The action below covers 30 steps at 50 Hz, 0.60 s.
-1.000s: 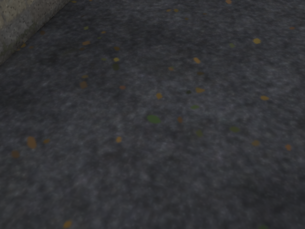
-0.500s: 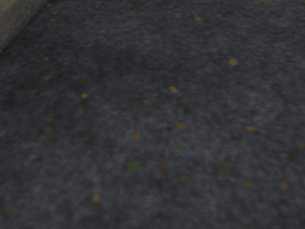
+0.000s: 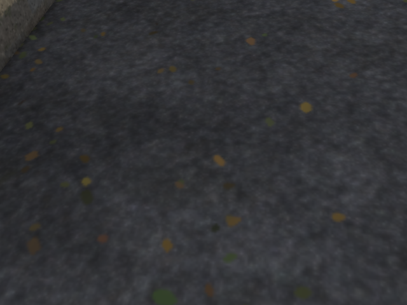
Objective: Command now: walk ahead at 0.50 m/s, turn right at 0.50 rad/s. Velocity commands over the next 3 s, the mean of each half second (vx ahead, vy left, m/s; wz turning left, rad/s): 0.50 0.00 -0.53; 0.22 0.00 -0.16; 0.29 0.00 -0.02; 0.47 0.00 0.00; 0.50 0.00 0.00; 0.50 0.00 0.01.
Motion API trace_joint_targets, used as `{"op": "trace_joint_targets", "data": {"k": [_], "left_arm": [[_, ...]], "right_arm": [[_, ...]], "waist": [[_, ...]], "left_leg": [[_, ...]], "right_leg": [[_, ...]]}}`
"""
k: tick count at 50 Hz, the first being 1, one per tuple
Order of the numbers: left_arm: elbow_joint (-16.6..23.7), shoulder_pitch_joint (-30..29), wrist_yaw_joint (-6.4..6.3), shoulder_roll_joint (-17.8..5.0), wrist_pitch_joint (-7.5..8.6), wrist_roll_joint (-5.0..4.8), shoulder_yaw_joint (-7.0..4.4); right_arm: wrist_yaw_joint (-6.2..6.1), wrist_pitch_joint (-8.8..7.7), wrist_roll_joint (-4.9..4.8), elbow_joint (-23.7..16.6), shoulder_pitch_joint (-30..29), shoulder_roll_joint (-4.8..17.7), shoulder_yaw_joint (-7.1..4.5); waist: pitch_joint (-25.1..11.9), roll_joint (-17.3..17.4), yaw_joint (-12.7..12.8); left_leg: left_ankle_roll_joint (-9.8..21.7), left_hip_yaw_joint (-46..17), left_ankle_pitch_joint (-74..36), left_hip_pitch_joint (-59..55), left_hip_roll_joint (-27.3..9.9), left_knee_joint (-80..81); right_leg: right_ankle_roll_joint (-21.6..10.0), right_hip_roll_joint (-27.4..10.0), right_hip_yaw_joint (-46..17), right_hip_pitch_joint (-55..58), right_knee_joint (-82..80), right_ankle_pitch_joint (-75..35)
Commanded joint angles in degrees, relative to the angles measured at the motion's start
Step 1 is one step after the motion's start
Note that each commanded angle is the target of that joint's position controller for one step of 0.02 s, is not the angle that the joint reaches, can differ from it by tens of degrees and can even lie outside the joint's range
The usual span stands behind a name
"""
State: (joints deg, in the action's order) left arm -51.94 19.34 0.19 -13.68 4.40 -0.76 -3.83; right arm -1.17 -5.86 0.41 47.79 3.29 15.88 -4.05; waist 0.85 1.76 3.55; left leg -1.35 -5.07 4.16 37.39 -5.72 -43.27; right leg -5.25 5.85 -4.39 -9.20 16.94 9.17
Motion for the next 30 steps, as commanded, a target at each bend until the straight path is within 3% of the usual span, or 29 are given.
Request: {"op": "trace_joint_targets", "data": {"k": [1, 4, 7, 9, 10, 11, 12, 13, 14, 15, 16, 17, 19, 21, 26, 28, 30], "left_arm": [[3.66, -0.16, -0.99, -10.03, 0.43, -0.4, -2.23], [2.98, 2.42, -1.11, -9.91, -0.1, -0.79, -2.3], [3.41, 2.5, -1.53, -10.35, -0.8, -0.73, -2.59], [4.52, 0.99, -1.62, -9.56, -1.17, -0.5, -2.42], [5.72, -0.28, -1.37, -7.22, -0.99, -0.09, -1.58], [7.29, 0.86, -1.39, -4.18, -0.74, 0.34, -0.72], [8.89, 8.14, -1.2, -2.98, -0.03, -1.21, 0.04], [7.34, 6.89, -1.32, -9.09, -0.19, -1.87, -1.16], [8.06, 1.52, -1.23, -10.99, -0.53, -1.49, -1.73], [8.55, -0.72, -1.3, -9.96, -0.78, -1.01, -1.8], [9.2, -2.01, -1.12, -9.12, -0.98, -0.61, -1.98], [9.58, -1.83, -0.76, -7.97, -1.38, -0.84, -2.02], [10.82, -2.57, -0.4, -5.81, -2.07, -1.06, -1.64], [12.32, -4.64, -0.36, -5.21, -2.34, -0.67, -1.43], [14.44, -11.87, 0.88, -3.5, -1.34, -0.16, -0.13], [15.76, -16.01, 1.53, -3.07, -0.91, 0.24, 0.34], [16.94, -17.74, 2.03, -3.73, -0.66, 0.29, 0.22]], "right_arm": [[0.48, -0.72, -0.33, -4.21, -4.76, 2.43, -0.28], [1.19, -1.26, -0.94, -6.05, -8.57, 3.12, -0.13], [1.88, -2.21, -1.15, -7.0, -8.59, 5.32, -0.57], [1.74, -2.82, -1.08, -5.42, -1.67, 7.15, -1.42], [1.38, -3.11, -0.2, -4.12, 6.01, 9.46, -2.3], [0.83, -2.82, 0.42, -3.23, 15.19, 13.27, -3.27], [1.4, -1.82, 0.24, -1.5, 17.65, 15.39, -3.8], [1.52, -1.53, -0.49, -3.1, 14.88, 8.91, -2.29], [1.41, -1.18, -0.69, -3.8, 12.1, 5.87, -1.47], [1.51, -0.87, -0.16, -4.01, 9.1, 5.37, -1.11], [1.55, -0.7, 0.15, -3.74, 7.58, 4.38, -0.8], [1.51, -0.73, 0.45, -3.46, 6.84, 4.06, -0.62], [1.57, -1.19, 0.17, -2.68, 7.19, 4.78, -1.01], [1.48, -1.48, 0.05, -1.76, 8.25, 6.13, -1.5], [1.51, -0.8, -0.73, 0.12, 10.64, 8.01, -1.81], [1.32, -0.14, -1.15, 0.99, 12.13, 8.75, -1.75], [1.21, 0.67, -1.59, 2.26, 14.22, 9.76, -1.8]], "waist": [[0.66, -6.28, -0.33], [0.77, -6.47, 1.0], [0.12, -7.37, -0.07], [-2.62, -8.53, -3.96], [-8.61, -6.99, -7.63], [-16.87, 1.74, -10.01], [-20.95, 20.71, -6.2], [-14.87, 11.77, -7.06], [-8.02, 5.77, -7.89], [-4.72, 2.03, -6.49], [-2.18, 2.55, -5.49], [-1.26, 3.7, -4.44], [-0.85, 4.29, -4.09], [-0.5, 2.62, -4.16], [1.08, 1.4, -5.89], [2.42, 1.24, -7.0], [1.51, 2.58, -7.07]], "left_leg": [[-0.64, 2.11, -9.26, -5.95, 3.34, 9.68], [-0.54, 1.38, -9.22, -7.4, 4.53, 13.91], [0.31, 0.6, -3.54, -10.23, 5.17, 17.64], [2.34, 1.82, -1.09, -19.98, 5.48, 20.64], [5.12, -1.37, -0.82, -32.64, 1.0, 18.92], [9.25, -14.0, 2.82, -50.07, -9.88, 18.66], [16.37, -38.16, 13.0, -60.3, -20.03, 24.26], [14.72, -36.01, 21.31, -55.62, -18.35, 25.44], [12.07, -25.47, 18.54, -47.83, -15.53, 26.21], [10.9, -19.24, 12.91, -40.83, -12.93, 27.87], [10.85, -15.01, 8.01, -36.27, -11.39, 29.41], [10.47, -10.76, 5.33, -32.9, -9.9, 31.1], [11.5, -5.73, 0.84, -30.93, -9.29, 33.52], [12.59, -2.41, -3.66, -30.98, -9.61, 34.79], [11.78, 6.17, -8.45, -31.55, -7.25, 35.78], [11.16, 8.12, -15.4, -31.77, -7.04, 33.91], [10.12, 8.36, -22.53, -35.09, -8.1, 30.39]], "right_leg": [[-7.27, -12.07, -9.97, -5.55, -6.45, -4.46], [-6.83, -13.3, -12.83, -2.25, -3.54, -3.21], [-6.05, -14.9, -17.46, 2.28, 1.71, -4.09], [-4.48, -13.02, -18.23, 1.92, 7.58, -8.14], [-2.72, -9.84, -15.59, -2.44, 17.66, -8.98], [0.44, -4.08, -8.39, -14.51, 35.19, 2.55], [2.36, -0.73, -4.28, -31.4, 49.25, 26.75], [2.87, -5.6, -6.47, -36.43, 55.78, 23.39], [3.13, -7.5, -4.8, -36.92, 56.25, 18.02], [3.42, -9.41, -3.44, -34.49, 54.8, 13.87], [3.55, -10.93, -3.4, -33.34, 52.5, 11.24], [3.52, -12.3, -2.98, -31.08, 51.05, 9.69], [4.02, -13.2, -1.59, -30.76, 49.17, 7.54], [4.67, -13.48, -1.83, -32.36, 45.32, 4.13], [4.26, -11.82, 1.39, -28.77, 27.12, -8.45], [4.09, -10.32, 4.33, -25.75, 21.2, -10.16], [3.3, -8.9, 5.27, -23.35, 17.72, -8.89]]}}
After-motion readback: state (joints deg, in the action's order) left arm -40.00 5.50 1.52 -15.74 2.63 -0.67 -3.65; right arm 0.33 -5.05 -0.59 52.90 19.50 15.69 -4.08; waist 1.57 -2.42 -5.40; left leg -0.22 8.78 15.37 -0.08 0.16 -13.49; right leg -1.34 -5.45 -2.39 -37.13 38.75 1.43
